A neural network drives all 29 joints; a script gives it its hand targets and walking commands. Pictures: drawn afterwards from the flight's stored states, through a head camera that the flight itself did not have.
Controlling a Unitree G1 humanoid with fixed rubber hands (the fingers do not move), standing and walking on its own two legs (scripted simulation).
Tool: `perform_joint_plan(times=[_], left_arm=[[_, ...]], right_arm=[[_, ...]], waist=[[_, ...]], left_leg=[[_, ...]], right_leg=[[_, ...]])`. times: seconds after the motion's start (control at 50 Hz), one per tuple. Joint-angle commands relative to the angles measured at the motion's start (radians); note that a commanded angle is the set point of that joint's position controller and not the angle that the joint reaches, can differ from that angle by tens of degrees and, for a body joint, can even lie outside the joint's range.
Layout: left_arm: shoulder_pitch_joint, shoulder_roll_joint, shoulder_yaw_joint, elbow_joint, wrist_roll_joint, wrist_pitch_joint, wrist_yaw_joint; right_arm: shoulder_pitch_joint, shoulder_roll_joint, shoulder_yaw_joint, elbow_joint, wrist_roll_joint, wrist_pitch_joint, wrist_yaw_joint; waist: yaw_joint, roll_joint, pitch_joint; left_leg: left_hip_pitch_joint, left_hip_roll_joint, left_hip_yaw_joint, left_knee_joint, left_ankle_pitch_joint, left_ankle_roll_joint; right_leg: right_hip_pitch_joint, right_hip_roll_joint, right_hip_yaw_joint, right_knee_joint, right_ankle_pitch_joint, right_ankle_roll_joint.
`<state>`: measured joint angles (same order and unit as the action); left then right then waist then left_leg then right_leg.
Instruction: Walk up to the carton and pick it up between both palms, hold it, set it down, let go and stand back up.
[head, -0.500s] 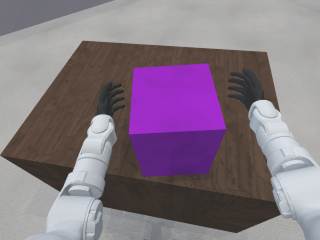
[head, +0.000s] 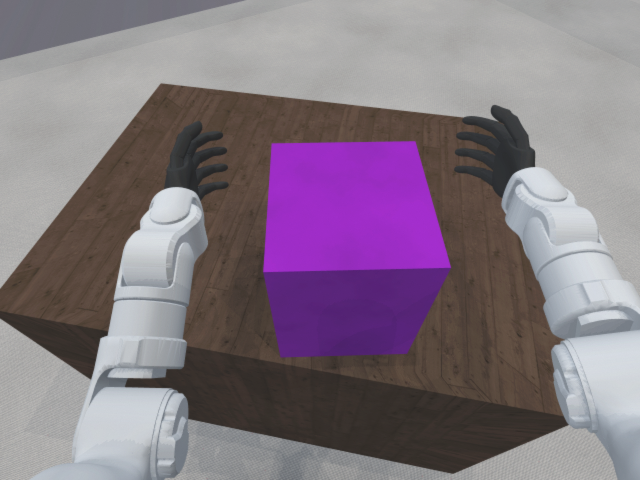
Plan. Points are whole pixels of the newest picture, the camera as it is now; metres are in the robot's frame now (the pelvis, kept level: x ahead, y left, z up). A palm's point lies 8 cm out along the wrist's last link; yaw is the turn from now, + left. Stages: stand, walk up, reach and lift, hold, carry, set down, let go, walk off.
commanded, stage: set down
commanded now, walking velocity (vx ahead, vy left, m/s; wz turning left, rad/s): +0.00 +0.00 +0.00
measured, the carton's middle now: (343, 255) +0.41 +0.04 +0.00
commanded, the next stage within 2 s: none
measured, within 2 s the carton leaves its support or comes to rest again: neither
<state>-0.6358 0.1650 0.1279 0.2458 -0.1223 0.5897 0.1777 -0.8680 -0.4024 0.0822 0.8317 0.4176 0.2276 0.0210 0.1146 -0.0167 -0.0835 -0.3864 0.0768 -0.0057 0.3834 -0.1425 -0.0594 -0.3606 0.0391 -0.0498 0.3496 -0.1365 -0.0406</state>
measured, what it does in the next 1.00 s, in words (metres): stands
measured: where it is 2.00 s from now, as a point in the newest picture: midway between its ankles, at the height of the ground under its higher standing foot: outside the picture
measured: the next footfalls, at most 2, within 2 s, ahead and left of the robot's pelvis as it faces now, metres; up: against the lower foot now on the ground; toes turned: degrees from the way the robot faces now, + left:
none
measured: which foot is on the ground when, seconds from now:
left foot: down 0.00-1.00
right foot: down 0.00-1.00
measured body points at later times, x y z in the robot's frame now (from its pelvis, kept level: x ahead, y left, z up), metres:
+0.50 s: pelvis +0.01 +0.00 +0.00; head +0.04 +0.01 +0.45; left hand +0.32 +0.23 +0.09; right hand +0.39 -0.18 +0.09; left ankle +0.02 +0.15 -0.74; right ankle +0.02 -0.09 -0.74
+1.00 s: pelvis +0.01 +0.00 +0.00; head +0.01 +0.01 +0.45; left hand +0.27 +0.22 +0.06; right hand +0.32 -0.20 +0.06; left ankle +0.02 +0.15 -0.74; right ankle +0.02 -0.09 -0.74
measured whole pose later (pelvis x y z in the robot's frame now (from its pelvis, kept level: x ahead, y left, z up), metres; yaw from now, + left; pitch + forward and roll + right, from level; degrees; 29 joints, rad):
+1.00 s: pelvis +0.01 +0.00 +0.00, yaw -1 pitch -1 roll +1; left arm 0.02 0.07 0.12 -0.06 -0.06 0.36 0.14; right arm -0.11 -0.31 0.04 0.29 0.33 0.06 0.04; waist 0.07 -0.03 0.03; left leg -0.13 0.06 0.02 0.29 -0.14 -0.06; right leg -0.17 0.03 -0.01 0.36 -0.18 -0.04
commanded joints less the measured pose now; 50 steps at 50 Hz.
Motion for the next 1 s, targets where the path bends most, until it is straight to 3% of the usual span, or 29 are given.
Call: perform_joint_plan(times=[0.0, 0.04, 0.06, 0.1, 0.12, 0.16, 0.22, 0.28, 0.4, 0.42, 0.52, 0.54, 0.6, 0.68, 0.74, 0.78, 0.8, 0.88, 0.94, 0.98], left_arm=[[-0.32, 0.128, 0.059, -0.304, 0.016, 0.062, -0.018], [-0.274, 0.112, 0.046, -0.37, 0.01, 0.072, -0.021], [-0.257, 0.101, 0.057, -0.348, 0.022, 0.079, -0.026], [-0.2, 0.064, 0.059, -0.259, 0.041, 0.082, -0.04], [-0.196, 0.071, 0.075, -0.244, 0.051, 0.078, -0.044], [-0.152, 0.054, 0.056, -0.244, 0.043, 0.06, -0.047], [-0.058, 0.056, 0.06, -0.385, 0.046, 0.026, -0.048], [0.044, 0.032, 0.046, -0.523, 0.055, -0.007, -0.054], [0.053, 0.042, -0.005, -0.619, 0.015, -0.055, -0.027], [0.04, 0.056, -0.003, -0.64, 0.005, -0.062, -0.018], [0.11, 0.031, 0.001, -0.562, 0.006, -0.042, 0.001], [0.127, 0.018, -0.006, -0.53, 0.005, -0.034, -0.002], [0.178, -0.002, 0.027, -0.49, 0.036, -0.02, -0.01], [0.296, -0.029, 0.042, -0.473, 0.052, -0.032, -0.036], [0.327, -0.026, 0.038, -0.527, 0.073, -0.095, -0.047], [0.316, -0.018, 0.02, -0.588, 0.056, -0.148, -0.045], [0.391, -0.029, 0.02, -0.571, 0.072, -0.171, -0.044], [0.407, -0.021, 0.009, -0.56, 0.063, -0.26, -0.04], [0.432, -0.045, -0.028, -0.485, 0.065, -0.308, -0.028], [0.417, -0.048, -0.06, -0.476, 0.048, -0.319, -0.017]], right_arm=[[-0.447, -0.249, -0.057, -0.277, 0.029, 0.005, -0.005], [-0.402, -0.254, -0.064, -0.312, 0.045, 0.014, -0.001], [-0.382, -0.239, -0.048, -0.28, 0.049, 0.025, 0.004], [-0.319, -0.21, -0.029, -0.207, 0.044, 0.043, 0.02], [-0.317, -0.202, -0.026, -0.21, 0.035, 0.043, 0.028], [-0.276, -0.19, -0.044, -0.238, 0.013, 0.036, 0.041], [-0.169, -0.184, -0.06, -0.364, 0.009, 0.006, 0.041], [-0.065, -0.192, -0.068, -0.458, 0.026, -0.038, 0.031], [-0.012, -0.176, -0.167, -0.613, -0.034, -0.087, 0.017], [-0.018, -0.173, -0.169, -0.666, -0.036, -0.095, 0.016], [0.049, -0.172, -0.168, -0.655, -0.049, -0.081, 0.012], [0.066, -0.171, -0.166, -0.62, -0.052, -0.071, 0.012], [0.126, -0.149, -0.127, -0.578, -0.04, -0.062, 0.015], [0.226, -0.126, -0.096, -0.636, -0.048, -0.077, 0.005], [0.316, -0.094, -0.109, -0.628, -0.059, -0.108, 0.0], [0.308, -0.096, -0.118, -0.724, -0.067, -0.152, -0.001], [0.384, -0.087, -0.109, -0.706, -0.064, -0.165, 0.001], [0.433, -0.048, -0.103, -0.767, -0.073, -0.217, 0.006], [0.508, -0.028, -0.125, -0.701, -0.102, -0.232, 0.025], [0.494, -0.032, -0.145, -0.73, -0.124, -0.244, 0.029]], waist=[[-0.005, -0.016, -0.526], [-0.015, -0.002, -0.534], [-0.011, -0.001, -0.474], [-0.011, -0.014, -0.334], [0.006, -0.022, -0.319], [-0.005, -0.042, -0.271], [-0.019, -0.054, -0.336], [-0.043, -0.012, -0.357], [-0.072, 0.012, -0.358], [-0.055, 0.017, -0.375], [-0.032, 0.001, -0.349], [-0.041, -0.018, -0.316], [-0.012, -0.028, -0.269], [-0.015, -0.102, -0.218], [-0.037, -0.069, -0.179], [-0.042, -0.063, -0.235], [-0.042, -0.049, -0.204], [-0.041, -0.046, -0.184], [-0.057, -0.032, -0.106], [-0.062, -0.038, -0.104]], left_leg=[[0.305, -0.089, 0.046, -0.003, 0.335, 0.02], [0.321, -0.092, 0.041, -0.007, 0.367, 0.012], [0.317, -0.093, 0.042, -0.015, 0.347, 0.015], [0.296, -0.087, 0.039, -0.054, 0.245, 0.026], [0.277, -0.091, 0.044, -0.071, 0.191, 0.035], [0.253, -0.089, 0.041, -0.085, 0.147, 0.047], [0.287, -0.099, 0.045, -0.06, 0.253, 0.045], [0.346, -0.103, 0.038, -0.04, 0.376, 0.026], [0.374, -0.097, 0.03, -0.036, 0.266, 0.033], [0.37, -0.097, 0.037, -0.03, 0.258, 0.037], [0.41, -0.081, 0.038, -0.037, 0.226, 0.045], [0.406, -0.079, 0.036, -0.045, 0.201, 0.049], [0.407, -0.081, 0.044, -0.061, 0.19, 0.056], [0.391, -0.095, 0.055, -0.081, 0.209, 0.069], [0.377, -0.101, 0.055, -0.088, 0.218, 0.061], [0.363, -0.105, 0.059, -0.069, 0.25, 0.06], [0.381, -0.105, 0.057, -0.071, 0.263, 0.057], [0.326, -0.11, 0.059, -0.092, 0.159, 0.068], [0.331, -0.102, 0.056, -0.11, 0.061, 0.072], [0.34, -0.093, 0.055, -0.108, 0.044, 0.073]], right_leg=[[0.335, 0.032, 0.023, 0.009, 0.346, 0.081], [0.366, 0.037, 0.02, 0.011, 0.387, 0.081], [0.355, 0.034, 0.024, 0.003, 0.357, 0.077], [0.319, 0.027, 0.033, -0.03, 0.231, 0.063], [0.311, 0.017, 0.042, -0.042, 0.158, 0.061], [0.297, 0.017, 0.044, -0.047, 0.102, 0.058], [0.363, 0.018, 0.046, -0.026, 0.26, 0.063], [0.395, 0.024, 0.038, 0.0, 0.456, 0.066], [0.261, 0.022, 0.031, -0.019, 0.259, 0.044], [0.244, 0.018, 0.034, -0.02, 0.228, 0.043], [0.192, 0.022, 0.038, -0.037, 0.11, 0.026], [0.185, 0.022, 0.04, -0.047, 0.081, 0.026], [0.201, 0.02, 0.05, -0.053, 0.051, 0.025], [0.276, 0.013, 0.067, -0.058, 0.134, 0.047], [0.305, 0.008, 0.068, -0.044, 0.196, 0.053], [0.318, 0.003, 0.071, -0.032, 0.255, 0.056], [0.33, 0.004, 0.07, -0.029, 0.277, 0.052], [0.321, -0.019, 0.096, -0.043, 0.176, 0.053], [0.229, -0.02, 0.096, -0.078, -0.023, 0.03], [0.19, -0.02, 0.093, -0.083, -0.06, 0.024]])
